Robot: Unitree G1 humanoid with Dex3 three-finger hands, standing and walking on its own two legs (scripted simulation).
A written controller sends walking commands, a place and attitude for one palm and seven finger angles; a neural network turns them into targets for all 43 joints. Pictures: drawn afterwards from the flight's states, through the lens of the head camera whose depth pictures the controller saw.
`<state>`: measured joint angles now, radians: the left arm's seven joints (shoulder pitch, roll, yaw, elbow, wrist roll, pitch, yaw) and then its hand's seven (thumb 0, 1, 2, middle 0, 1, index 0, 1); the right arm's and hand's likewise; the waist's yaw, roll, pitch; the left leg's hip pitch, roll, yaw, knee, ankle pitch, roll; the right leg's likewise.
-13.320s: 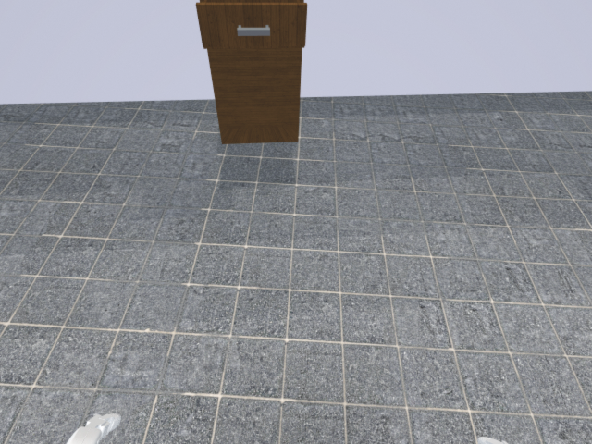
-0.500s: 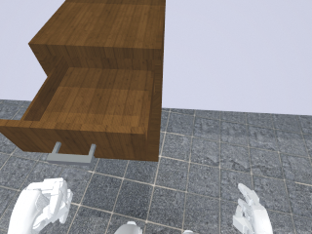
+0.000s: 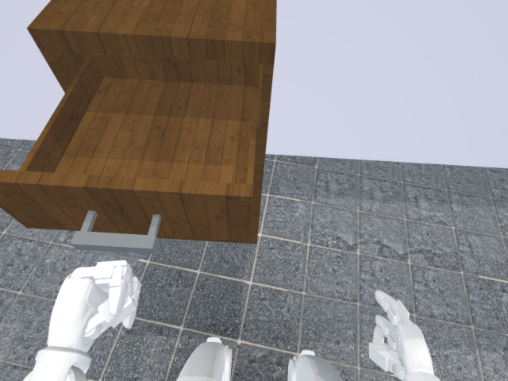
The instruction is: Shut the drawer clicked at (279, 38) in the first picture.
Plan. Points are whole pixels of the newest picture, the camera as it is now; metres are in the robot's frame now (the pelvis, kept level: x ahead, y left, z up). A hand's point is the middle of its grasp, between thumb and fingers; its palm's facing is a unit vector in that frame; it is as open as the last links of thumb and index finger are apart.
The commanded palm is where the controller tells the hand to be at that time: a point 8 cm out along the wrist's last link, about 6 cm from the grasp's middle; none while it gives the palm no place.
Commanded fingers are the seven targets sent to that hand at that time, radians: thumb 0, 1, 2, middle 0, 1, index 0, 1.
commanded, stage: bring the fist close to the handle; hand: left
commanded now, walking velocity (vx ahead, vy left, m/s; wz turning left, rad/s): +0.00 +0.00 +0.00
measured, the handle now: (119, 230) +0.32 +0.22 +0.05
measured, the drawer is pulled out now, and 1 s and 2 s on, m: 0.29 0.28 0.15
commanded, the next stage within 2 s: push the drawer shut in 0.32 s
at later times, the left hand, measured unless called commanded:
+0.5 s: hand (132, 294) +0.23 +0.18 +0.05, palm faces +0.01 -1.00 -0.06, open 3.2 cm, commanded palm +0.21 +0.24 +0.05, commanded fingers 0.00 0.90 0.90 -1.40 -1.60 -1.40 -1.60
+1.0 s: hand (136, 277) +0.25 +0.18 +0.04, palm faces +0.01 -1.00 -0.07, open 2.8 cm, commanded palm +0.26 +0.24 +0.05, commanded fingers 0.00 0.90 0.90 -1.40 -1.60 -1.40 -1.60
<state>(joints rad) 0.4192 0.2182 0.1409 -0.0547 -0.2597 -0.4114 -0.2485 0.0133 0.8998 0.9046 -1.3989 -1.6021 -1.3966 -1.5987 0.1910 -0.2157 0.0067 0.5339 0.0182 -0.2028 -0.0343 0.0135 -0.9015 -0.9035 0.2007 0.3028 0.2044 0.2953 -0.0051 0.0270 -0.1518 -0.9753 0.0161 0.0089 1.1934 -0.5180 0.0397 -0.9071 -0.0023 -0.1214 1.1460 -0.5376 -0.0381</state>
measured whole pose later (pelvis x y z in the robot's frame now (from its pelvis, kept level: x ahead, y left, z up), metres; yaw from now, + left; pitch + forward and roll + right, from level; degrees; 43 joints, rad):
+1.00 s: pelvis +0.00 -0.01 +0.00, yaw +1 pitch +18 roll -3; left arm 0.24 0.26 0.16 0.07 -0.26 -0.42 -0.24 -0.06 0.80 0.96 -1.40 -1.60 -1.40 -1.60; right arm 0.21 -0.26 0.03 0.55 0.02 -0.15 -0.06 0.01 -0.90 -0.90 0.20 0.30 0.20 0.30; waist 0.00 0.04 -0.15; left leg -1.01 0.02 -0.02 1.21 -0.52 0.02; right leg -0.93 0.00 -0.15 1.16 -0.54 -0.06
